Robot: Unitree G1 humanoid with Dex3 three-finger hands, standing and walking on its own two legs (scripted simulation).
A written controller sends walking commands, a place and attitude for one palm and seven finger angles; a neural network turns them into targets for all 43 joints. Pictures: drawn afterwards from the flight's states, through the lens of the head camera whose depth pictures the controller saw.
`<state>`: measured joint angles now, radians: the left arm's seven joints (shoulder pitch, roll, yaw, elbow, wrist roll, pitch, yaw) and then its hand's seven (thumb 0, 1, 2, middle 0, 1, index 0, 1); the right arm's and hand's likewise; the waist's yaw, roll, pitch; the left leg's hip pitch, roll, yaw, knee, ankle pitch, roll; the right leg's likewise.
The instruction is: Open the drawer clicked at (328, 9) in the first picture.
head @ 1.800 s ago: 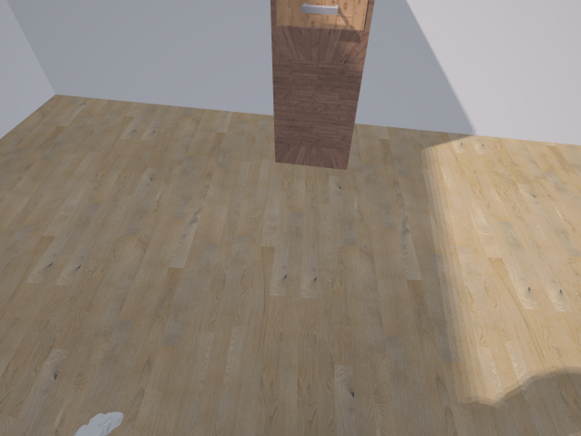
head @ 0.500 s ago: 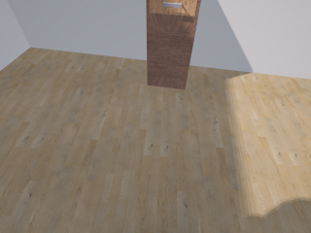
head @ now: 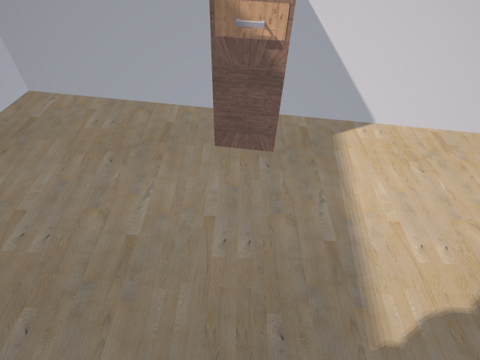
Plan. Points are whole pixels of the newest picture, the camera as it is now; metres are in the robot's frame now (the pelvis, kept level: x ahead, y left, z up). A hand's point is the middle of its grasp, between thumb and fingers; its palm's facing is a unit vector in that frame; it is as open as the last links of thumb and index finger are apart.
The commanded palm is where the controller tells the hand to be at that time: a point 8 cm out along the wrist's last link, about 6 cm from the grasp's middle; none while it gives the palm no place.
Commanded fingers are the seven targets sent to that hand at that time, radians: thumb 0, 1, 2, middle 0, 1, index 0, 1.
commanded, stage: walk to a spot facing it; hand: left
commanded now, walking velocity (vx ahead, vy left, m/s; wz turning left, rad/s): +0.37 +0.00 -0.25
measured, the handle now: (250, 22) +1.53 +0.06 +0.03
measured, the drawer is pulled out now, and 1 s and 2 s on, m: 0.00 0.00 0.00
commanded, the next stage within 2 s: turn to face it in 1.44 s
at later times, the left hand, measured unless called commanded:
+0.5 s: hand out of the picture +0.06 +0.16 -0.17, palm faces +0.00 -0.99 -0.14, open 7.4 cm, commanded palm none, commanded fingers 0.00 0.90 0.90 -0.20 -0.30 -0.20 -0.30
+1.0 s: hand (206, 211) +0.53 +0.13 -0.16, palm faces -0.28 -0.94 -0.17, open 7.4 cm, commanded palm none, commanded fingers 0.00 0.90 0.90 -0.20 -0.30 -0.20 -0.30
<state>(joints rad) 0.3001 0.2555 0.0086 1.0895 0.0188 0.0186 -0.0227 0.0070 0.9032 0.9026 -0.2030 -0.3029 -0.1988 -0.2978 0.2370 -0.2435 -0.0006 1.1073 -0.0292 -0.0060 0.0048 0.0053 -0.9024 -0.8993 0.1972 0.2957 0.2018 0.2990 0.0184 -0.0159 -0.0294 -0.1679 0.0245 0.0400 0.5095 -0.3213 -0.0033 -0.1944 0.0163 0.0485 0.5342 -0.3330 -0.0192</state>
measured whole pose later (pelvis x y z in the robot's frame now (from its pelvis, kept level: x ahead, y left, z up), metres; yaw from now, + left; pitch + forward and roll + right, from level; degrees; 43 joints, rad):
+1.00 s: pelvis +0.39 -0.01 +0.00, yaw -16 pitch +0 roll +1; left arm 0.15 0.16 0.07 1.00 0.03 0.01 -0.03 0.01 0.91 0.90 -0.20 -0.30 -0.19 -0.30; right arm 0.42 -0.15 -0.05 1.13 -0.04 -0.08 -0.01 0.00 -0.91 -0.90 0.20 0.30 0.20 0.30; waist -0.05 -0.01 0.04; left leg -0.03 0.02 0.29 0.35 -0.32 0.02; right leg -0.50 -0.12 -0.09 0.69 -0.20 -0.01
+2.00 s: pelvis +0.73 -0.08 +0.00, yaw -11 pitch -1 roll +1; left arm 0.16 0.15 0.05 1.03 0.01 0.01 0.03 0.01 0.91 0.90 -0.20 -0.30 -0.20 -0.30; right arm 0.31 -0.12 -0.04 1.11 -0.02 0.00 -0.02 0.01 -0.91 -0.90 0.20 0.30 0.20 0.30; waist -0.03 0.00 0.03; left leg -0.22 -0.03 0.12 0.50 -0.26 0.06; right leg -0.29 -0.07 -0.08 0.59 -0.27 0.05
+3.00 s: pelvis +0.91 -0.13 +0.00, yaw -4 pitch -1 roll +0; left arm 0.22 0.15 0.05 1.06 0.02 -0.07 0.02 -0.01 0.94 0.90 -0.20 -0.30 -0.20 -0.30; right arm 0.28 -0.17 -0.07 1.10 -0.03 -0.01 -0.01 0.01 -0.91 -0.90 0.19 0.30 0.20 0.30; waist -0.02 0.03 0.05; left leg -0.46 0.11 0.07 1.10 -0.32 -0.01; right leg -0.21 -0.02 -0.19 0.46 -0.23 -0.06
